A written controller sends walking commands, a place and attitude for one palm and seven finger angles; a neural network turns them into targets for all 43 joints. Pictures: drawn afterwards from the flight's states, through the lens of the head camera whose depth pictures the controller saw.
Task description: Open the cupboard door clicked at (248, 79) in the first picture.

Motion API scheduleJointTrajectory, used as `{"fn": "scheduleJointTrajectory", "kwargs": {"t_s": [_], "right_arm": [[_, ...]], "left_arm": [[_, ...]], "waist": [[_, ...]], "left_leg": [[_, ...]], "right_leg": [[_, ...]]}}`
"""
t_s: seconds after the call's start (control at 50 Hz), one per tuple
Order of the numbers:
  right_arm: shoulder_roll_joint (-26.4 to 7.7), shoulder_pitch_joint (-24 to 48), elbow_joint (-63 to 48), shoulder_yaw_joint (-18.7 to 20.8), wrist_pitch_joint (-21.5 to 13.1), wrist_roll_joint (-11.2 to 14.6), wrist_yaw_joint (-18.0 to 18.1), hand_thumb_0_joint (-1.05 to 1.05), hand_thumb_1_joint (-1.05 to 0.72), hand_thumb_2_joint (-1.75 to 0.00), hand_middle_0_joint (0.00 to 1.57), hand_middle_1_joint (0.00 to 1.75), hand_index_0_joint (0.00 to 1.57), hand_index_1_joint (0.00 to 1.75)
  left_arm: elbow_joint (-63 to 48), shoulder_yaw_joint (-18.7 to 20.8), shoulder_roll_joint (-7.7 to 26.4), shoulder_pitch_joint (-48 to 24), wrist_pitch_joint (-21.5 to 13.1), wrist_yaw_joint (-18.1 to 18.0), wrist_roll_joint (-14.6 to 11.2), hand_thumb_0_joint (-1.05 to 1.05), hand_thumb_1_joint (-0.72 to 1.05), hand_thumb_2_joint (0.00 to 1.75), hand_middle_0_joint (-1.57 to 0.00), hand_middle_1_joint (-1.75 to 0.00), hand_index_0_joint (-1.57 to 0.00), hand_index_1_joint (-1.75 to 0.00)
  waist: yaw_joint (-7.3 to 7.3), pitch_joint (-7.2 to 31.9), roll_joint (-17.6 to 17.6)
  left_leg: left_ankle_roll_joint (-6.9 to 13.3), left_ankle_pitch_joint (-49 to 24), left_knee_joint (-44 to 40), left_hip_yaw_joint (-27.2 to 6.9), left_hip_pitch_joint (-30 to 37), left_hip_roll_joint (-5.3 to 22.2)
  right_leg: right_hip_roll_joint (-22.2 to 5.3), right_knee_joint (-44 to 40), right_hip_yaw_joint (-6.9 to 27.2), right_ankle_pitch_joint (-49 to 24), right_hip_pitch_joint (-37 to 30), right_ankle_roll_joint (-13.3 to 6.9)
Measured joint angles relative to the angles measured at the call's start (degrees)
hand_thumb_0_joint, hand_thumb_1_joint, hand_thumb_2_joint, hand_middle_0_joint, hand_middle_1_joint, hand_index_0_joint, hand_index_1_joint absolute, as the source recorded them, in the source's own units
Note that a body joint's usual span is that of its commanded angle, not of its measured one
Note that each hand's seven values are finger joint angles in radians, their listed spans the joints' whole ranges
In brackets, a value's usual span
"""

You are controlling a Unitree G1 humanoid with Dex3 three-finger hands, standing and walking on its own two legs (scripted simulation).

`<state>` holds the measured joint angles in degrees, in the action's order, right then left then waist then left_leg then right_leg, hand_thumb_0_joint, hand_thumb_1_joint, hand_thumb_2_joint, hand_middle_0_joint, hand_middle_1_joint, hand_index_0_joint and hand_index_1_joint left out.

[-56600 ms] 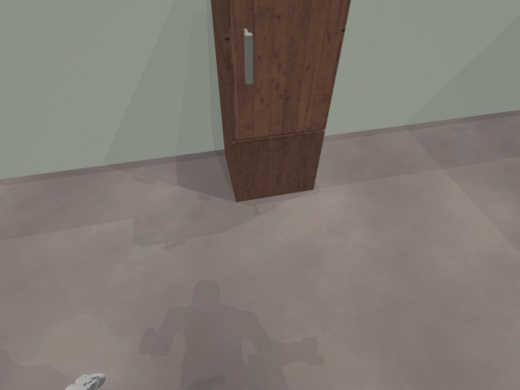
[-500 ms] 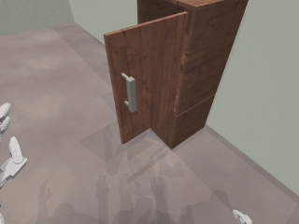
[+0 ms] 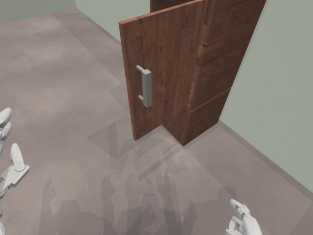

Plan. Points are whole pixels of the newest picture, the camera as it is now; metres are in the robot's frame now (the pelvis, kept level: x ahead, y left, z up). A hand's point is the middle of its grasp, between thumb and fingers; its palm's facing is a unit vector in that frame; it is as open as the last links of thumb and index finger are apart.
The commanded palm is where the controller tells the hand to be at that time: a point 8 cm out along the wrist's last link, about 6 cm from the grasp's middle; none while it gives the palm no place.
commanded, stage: stop stepping back and stand still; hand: left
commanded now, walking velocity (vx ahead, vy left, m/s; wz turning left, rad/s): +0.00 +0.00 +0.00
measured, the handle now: (143, 86) +0.62 +0.10 +0.01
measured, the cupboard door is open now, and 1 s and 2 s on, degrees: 92 92 92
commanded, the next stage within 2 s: let the arm hang, fingers relaxed in 0.10 s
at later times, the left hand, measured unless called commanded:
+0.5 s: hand out of the picture +0.07 +0.17 -0.16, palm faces -0.04 -0.98 -0.21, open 7.4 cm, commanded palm none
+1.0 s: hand out of the picture +0.03 +0.22 -0.15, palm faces +0.07 -0.94 -0.33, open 7.4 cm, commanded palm none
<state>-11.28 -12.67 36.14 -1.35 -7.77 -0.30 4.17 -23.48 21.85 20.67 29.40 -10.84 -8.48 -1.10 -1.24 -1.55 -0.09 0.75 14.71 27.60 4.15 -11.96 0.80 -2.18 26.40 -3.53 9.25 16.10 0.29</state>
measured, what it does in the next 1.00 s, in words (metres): stands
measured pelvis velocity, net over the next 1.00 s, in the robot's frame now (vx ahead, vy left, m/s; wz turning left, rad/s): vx -0.01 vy -0.01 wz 0.05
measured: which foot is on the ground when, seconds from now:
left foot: down 0.00-1.00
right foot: down 0.00-1.00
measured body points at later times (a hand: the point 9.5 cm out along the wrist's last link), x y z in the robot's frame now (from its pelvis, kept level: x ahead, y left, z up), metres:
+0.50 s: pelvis -0.02 -0.01 -0.01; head +0.02 -0.02 +0.44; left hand +0.07 +0.22 -0.14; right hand +0.07 -0.28 -0.15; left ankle +0.00 +0.11 -0.74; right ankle +0.05 -0.12 -0.74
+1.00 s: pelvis -0.01 -0.01 +0.00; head +0.01 -0.03 +0.45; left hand +0.03 +0.27 -0.13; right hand +0.01 -0.26 -0.16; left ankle +0.00 +0.11 -0.74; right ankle +0.05 -0.12 -0.74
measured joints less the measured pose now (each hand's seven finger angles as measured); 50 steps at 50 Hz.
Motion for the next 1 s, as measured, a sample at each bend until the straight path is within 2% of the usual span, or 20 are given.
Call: {"fn": "scheduleJointTrajectory", "kwargs": {"t_s": [0.2,0.22,0.24,0.28,0.32,0.36,0.44,0.5,0.54,0.64,0.82,1.0], "right_arm": [[-0.67,-0.57,-0.39,0.79,0.12,0.14,0.11,0.01,-0.90,-0.90,0.20,0.30,0.21,0.30],[-1.20,-0.32,1.07,1.33,-1.33,0.41,-0.87,0.01,-0.90,-0.90,0.20,0.30,0.21,0.30],[-2.24,0.25,2.95,1.82,-1.58,0.49,-2.12,0.01,-0.90,-0.90,0.20,0.30,0.21,0.30],[-4.64,2.20,6.31,2.09,0.84,0.23,-3.91,0.01,-0.90,-0.90,0.20,0.30,0.21,0.30],[-6.21,4.22,8.68,2.12,3.35,-0.28,-4.57,0.01,-0.90,-0.90,0.20,0.30,0.21,0.30],[-6.89,5.38,10.22,2.19,5.01,-0.69,-4.74,0.01,-0.90,-0.90,0.20,0.30,0.21,0.30],[-6.27,4.06,12.72,2.15,7.24,-0.90,-4.65,0.01,-0.91,-0.90,0.20,0.30,0.21,0.30],[-5.22,1.49,15.73,1.88,8.56,-1.17,-4.39,0.01,-0.91,-0.90,0.20,0.30,0.21,0.30],[-4.36,-0.52,17.93,1.69,9.22,-1.27,-4.20,0.01,-0.91,-0.90,0.20,0.30,0.20,0.30],[-2.70,-3.84,22.43,1.63,10.18,-1.27,-3.83,0.01,-0.91,-0.90,0.20,0.30,0.20,0.30],[-2.04,-4.43,25.43,2.41,9.66,-1.09,-3.64,0.01,-0.91,-0.90,0.20,0.30,0.20,0.30],[-2.25,-2.85,26.90,2.29,8.68,-1.23,-3.65,0.00,-0.91,-0.90,0.20,0.30,0.21,0.30]], "left_arm": [[-1.59,1.24,1.80,1.19,-1.28,-0.16,-0.24,0.01,0.89,0.90,-0.21,-0.31,-0.21,-0.30],[1.59,-0.17,2.29,-0.17,-2.40,0.45,0.08,0.01,0.89,0.90,-0.21,-0.31,-0.21,-0.30],[6.97,-2.71,2.78,-3.00,-1.80,1.99,0.69,0.01,0.89,0.90,-0.21,-0.30,-0.21,-0.30],[19.95,-8.10,2.36,-8.82,3.28,5.03,1.69,0.00,0.90,0.90,-0.20,-0.30,-0.20,-0.30],[33.53,-12.47,0.62,-12.99,8.28,6.92,2.37,0.00,0.90,0.90,-0.20,-0.30,-0.20,-0.30],[45.30,-16.11,-1.76,-15.25,11.47,8.10,2.95,0.00,0.90,0.90,-0.20,-0.30,-0.20,-0.30],[61.11,-21.36,-6.49,-16.24,13.78,9.16,3.15,0.01,0.91,0.90,-0.20,-0.30,-0.20,-0.30],[69.18,-23.33,-9.60,-16.02,14.34,9.14,2.68,0.01,0.91,0.90,-0.20,-0.30,-0.20,-0.30],[72.81,-22.24,-10.38,-15.96,13.96,8.05,2.07,0.00,0.94,0.90,-0.21,-0.30,-0.21,-0.30],[79.34,-21.34,-8.33,-15.62,12.80,8.19,1.94,0.00,0.97,0.90,-0.21,-0.30,-0.21,-0.30],[86.37,-19.87,-5.60,-16.14,12.27,8.00,1.87,0.01,0.92,0.90,-0.20,-0.30,-0.20,-0.30],[87.28,-19.53,-5.14,-20.00,11.49,7.98,1.78,0.01,0.91,0.90,-0.20,-0.30,-0.20,-0.30]], "waist": [[1.00,-0.08,0.59],[1.03,0.42,1.16],[0.80,0.97,1.93],[0.63,1.69,3.43],[1.30,1.63,4.38],[2.08,0.65,4.78],[3.19,-1.71,2.48],[3.07,-2.98,0.01],[2.53,-3.31,-0.97],[1.30,-3.16,-0.85],[1.35,-1.69,2.17],[1.23,-0.83,2.56]], "left_leg": [[-0.03,-0.51,-1.01,-0.01,0.39,0.02],[0.01,-0.36,-0.19,-0.33,-0.71,-0.01],[0.12,-0.10,0.99,-0.73,-2.00,-0.27],[0.45,0.38,2.89,-1.00,-3.97,-0.99],[0.75,0.82,4.39,-0.77,-5.35,-1.66],[0.73,1.19,5.42,-0.47,-5.83,-1.71],[-0.05,1.20,6.01,-0.92,-5.67,-1.32],[-0.59,0.91,5.68,-1.77,-5.09,-0.88],[-0.92,0.47,4.97,-2.54,-4.79,-0.40],[-1.53,-0.88,2.60,-3.69,-3.63,0.47],[-1.16,-1.59,0.39,-3.48,-1.82,0.64],[-0.89,-2.38,-2.18,-2.92,-0.07,-0.24]], "right_leg": [[0.10,-1.50,-0.03,-0.72,-0.62,0.07],[-0.02,-1.00,-0.35,-0.63,0.13,0.07],[-0.39,0.15,-0.71,-0.22,1.22,0.10],[-1.24,3.08,-0.84,1.02,3.51,0.04],[-1.72,6.15,-0.05,2.26,5.69,-0.27],[-1.81,7.78,0.42,2.83,6.58,0.09],[-1.47,8.63,-0.03,3.27,6.39,-0.84],[-1.07,7.81,-0.93,3.02,5.31,-1.27],[-0.58,6.27,-1.75,2.34,4.37,-1.47],[0.45,2.11,-3.06,0.40,2.06,-2.10],[0.83,-0.83,-2.91,-0.69,-0.01,-2.18],[0.05,-1.81,-2.28,-0.86,-0.92,-1.43]]}}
